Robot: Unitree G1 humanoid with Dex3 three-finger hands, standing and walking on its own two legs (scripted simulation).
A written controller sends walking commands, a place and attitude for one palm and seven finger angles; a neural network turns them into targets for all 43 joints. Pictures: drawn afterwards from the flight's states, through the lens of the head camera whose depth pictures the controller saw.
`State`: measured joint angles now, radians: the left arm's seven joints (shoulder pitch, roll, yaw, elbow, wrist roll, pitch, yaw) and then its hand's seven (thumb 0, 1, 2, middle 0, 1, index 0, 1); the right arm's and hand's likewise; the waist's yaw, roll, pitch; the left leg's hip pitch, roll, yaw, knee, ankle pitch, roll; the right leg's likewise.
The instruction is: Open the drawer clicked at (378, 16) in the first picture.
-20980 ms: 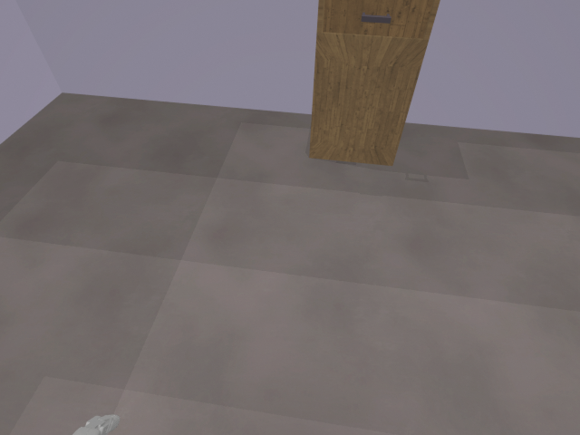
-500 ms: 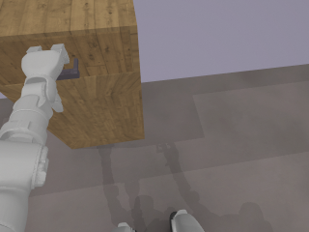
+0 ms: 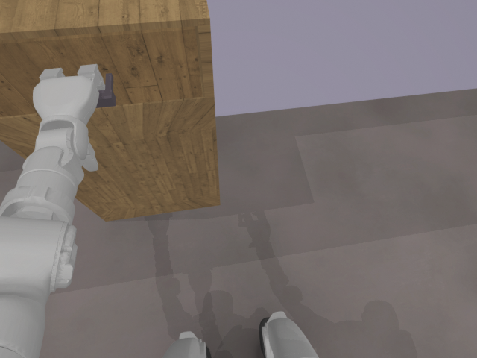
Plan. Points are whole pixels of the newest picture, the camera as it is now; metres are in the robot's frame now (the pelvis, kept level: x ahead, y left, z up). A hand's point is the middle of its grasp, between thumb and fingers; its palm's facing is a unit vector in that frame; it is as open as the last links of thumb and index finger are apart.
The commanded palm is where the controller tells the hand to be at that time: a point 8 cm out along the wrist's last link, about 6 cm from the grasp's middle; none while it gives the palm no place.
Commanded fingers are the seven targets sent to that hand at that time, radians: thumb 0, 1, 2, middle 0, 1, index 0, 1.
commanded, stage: lower the fingers behind the handle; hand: left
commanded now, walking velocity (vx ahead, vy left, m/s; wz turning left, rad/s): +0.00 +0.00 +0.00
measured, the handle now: (80, 91) +0.57 +0.23 +0.04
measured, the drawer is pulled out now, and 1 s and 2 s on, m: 0.00 0.00 0.05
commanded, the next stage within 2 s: close the thumb around the handle in 0.58 s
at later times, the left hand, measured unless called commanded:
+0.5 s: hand (85, 123) +0.52 +0.23 +0.01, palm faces -0.07 +0.02 -1.00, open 13.8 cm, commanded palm +0.51 +0.22 +0.06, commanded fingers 0.00 -0.50 0.30 -0.30 -1.20 -0.30 -1.20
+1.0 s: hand (83, 123) +0.52 +0.23 +0.01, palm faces -0.05 +0.00 -1.00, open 10.9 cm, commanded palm +0.51 +0.22 +0.06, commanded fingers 0.00 0.45 0.71 -0.37 -1.30 -0.37 -1.30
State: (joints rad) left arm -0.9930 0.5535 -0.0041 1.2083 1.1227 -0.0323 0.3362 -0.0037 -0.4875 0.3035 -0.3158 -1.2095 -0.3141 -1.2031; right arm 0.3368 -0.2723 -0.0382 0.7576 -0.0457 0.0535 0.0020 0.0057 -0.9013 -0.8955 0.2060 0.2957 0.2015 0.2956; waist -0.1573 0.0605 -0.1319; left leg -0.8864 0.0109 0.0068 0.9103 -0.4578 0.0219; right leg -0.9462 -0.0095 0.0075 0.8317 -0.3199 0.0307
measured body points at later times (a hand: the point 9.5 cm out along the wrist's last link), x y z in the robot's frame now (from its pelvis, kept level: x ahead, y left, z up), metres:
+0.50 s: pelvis -0.01 +0.00 -0.01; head +0.14 +0.00 +0.41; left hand +0.52 +0.22 +0.07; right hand -0.03 -0.28 -0.14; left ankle -0.03 +0.10 -0.69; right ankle +0.03 -0.14 -0.69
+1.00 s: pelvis -0.01 +0.00 -0.01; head +0.14 +0.00 +0.41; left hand +0.52 +0.23 +0.07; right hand -0.03 -0.27 -0.14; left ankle -0.03 +0.10 -0.69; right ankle +0.03 -0.14 -0.69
